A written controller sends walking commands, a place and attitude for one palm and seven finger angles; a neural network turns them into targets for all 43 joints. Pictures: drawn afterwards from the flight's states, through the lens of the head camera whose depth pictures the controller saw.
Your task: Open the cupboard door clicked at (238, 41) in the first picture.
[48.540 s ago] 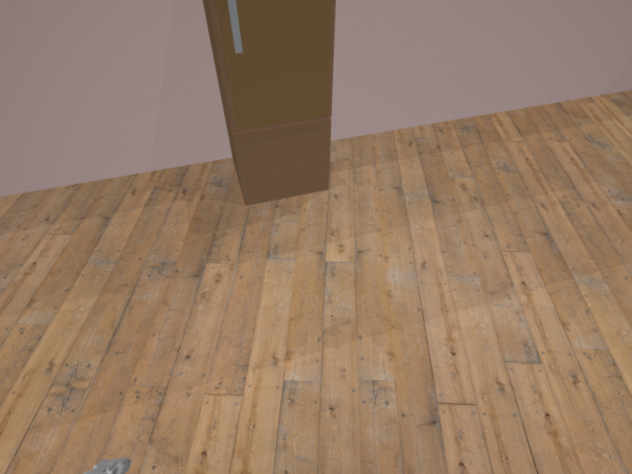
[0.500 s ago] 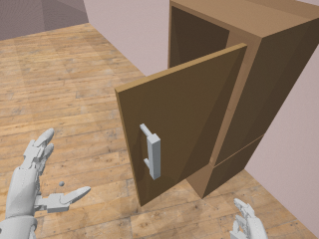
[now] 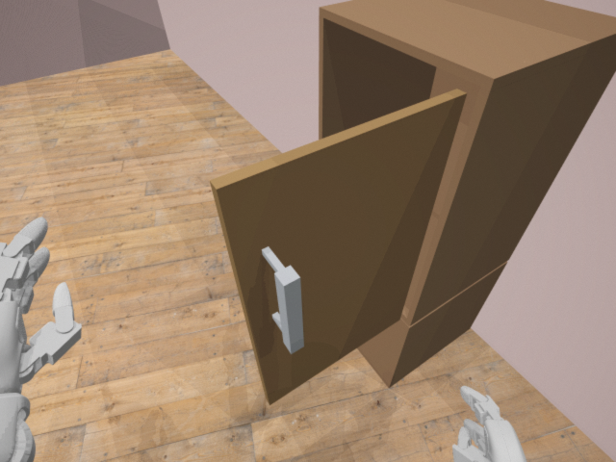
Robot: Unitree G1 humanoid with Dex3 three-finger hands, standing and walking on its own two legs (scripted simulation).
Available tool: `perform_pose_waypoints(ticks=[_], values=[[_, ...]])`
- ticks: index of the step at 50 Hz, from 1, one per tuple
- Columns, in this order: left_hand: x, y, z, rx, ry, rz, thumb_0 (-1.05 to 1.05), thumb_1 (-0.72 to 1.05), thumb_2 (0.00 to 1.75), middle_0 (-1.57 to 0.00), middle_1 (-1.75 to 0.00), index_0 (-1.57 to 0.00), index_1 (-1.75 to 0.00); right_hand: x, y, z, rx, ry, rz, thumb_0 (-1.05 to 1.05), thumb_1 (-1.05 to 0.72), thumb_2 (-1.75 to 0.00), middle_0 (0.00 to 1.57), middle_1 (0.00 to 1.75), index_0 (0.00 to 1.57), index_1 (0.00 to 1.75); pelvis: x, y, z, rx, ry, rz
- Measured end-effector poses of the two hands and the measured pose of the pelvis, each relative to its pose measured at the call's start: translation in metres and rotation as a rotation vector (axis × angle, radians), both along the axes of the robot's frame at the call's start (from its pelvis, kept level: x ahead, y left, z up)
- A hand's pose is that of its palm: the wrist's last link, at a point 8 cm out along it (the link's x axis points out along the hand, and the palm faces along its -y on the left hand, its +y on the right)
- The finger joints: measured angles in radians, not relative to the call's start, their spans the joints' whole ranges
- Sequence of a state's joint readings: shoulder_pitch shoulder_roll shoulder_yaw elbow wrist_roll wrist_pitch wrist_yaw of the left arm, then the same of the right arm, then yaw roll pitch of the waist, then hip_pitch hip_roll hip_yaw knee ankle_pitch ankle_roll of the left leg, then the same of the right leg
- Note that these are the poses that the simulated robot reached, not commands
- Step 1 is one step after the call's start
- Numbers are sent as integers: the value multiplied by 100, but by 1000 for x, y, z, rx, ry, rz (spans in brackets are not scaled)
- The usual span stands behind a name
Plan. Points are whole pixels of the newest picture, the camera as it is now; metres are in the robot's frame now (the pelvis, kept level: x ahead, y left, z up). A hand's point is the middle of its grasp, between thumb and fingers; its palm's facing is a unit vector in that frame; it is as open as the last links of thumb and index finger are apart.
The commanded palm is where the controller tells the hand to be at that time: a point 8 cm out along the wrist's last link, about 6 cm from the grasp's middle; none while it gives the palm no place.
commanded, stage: draw the hand back to the body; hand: left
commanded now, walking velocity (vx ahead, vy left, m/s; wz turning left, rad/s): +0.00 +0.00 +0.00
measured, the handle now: (282, 302) +0.31 +0.09 +0.04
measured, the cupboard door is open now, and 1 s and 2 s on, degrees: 90 90 90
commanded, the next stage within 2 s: step back with the hand held close in 0.22 s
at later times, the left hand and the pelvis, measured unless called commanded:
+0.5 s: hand (73, 327) +0.18 +0.26 +0.16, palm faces +0.45 -0.77 -0.46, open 7.4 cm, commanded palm +0.12 +0.29 +0.17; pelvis -0.02 -0.01 +0.00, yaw -1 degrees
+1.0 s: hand (26, 401) +0.12 +0.27 +0.15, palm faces +0.43 -0.76 -0.49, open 7.4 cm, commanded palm +0.06 +0.31 +0.17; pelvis -0.09 +0.01 -0.02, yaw -1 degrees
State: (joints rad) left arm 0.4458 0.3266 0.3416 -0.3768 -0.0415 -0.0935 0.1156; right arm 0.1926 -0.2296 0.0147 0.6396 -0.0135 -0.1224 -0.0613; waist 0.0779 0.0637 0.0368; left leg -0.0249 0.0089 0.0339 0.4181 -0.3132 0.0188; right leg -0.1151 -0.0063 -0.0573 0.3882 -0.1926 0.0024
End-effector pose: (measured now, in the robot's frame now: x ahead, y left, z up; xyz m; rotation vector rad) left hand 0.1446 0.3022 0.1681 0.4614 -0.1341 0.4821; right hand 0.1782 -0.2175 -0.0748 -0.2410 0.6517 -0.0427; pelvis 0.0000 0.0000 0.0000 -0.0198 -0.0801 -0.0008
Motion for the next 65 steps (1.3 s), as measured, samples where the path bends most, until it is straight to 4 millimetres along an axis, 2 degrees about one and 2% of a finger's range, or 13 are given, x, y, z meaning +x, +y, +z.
perform_pose_waypoints(ticks=[5,17,21,24,31,37,47,54,60,65], values=[[-2,-7,-4,-11,16,-15,1,86,89,-21,-30,-21,-31,-4,-4,-1,0,4,-6,1,-90,-90,20,30,20,30,-2,-3,0,1,-3,-1],[-9,-12,0,3,-1,-7,2,88,90,-21,-30,-21,-31,-12,-8,-3,14,-2,-9,1,-90,-90,20,30,20,30,-8,-10,1,3,-15,-1],[-8,-10,11,49,-40,-15,2,88,90,-22,-30,-21,-31,-14,-9,-2,15,5,-8,1,-90,-90,20,30,20,30,-13,-11,0,0,4,2],[-5,-8,13,84,-31,-35,2,88,90,-21,-30,-21,-31,-20,-13,-1,11,18,-30,1,-90,-90,20,30,20,30,-17,-10,1,-2,35,-7],[-7,-14,0,111,57,-131,2,89,90,-21,-30,-21,-31,-44,-28,0,-28,52,-123,1,-90,-90,20,30,20,30,-32,-1,-2,10,72,-25],[-23,-7,3,153,36,-150,2,88,90,-22,-30,-22,-31,-70,-31,0,-60,69,-161,1,-90,-90,20,30,20,30,-50,5,-6,21,74,-29],[-61,1,2,178,-59,-104,2,88,90,-22,-30,-22,-31,-106,-16,-11,-52,59,-131,1,-90,-90,20,30,20,30,-82,9,-19,23,62,-22],[-77,3,0,176,-110,-110,2,88,90,-22,-30,-22,-31,-131,-9,-16,-64,70,-121,1,-90,-90,20,30,20,30,-99,13,-23,9,61,-8],[-92,8,5,230,-136,-82,2,88,90,-22,-30,-22,-31,-141,-9,-23,-55,68,-104,1,-90,-90,20,30,20,30,-108,8,-29,12,52,11],[-102,3,4,199,-147,-105,2,88,90,-22,-30,-22,-31,-145,-12,-24,-56,78,-91,1,-90,-90,20,30,20,30,-121,9,-28,11,62,17]])
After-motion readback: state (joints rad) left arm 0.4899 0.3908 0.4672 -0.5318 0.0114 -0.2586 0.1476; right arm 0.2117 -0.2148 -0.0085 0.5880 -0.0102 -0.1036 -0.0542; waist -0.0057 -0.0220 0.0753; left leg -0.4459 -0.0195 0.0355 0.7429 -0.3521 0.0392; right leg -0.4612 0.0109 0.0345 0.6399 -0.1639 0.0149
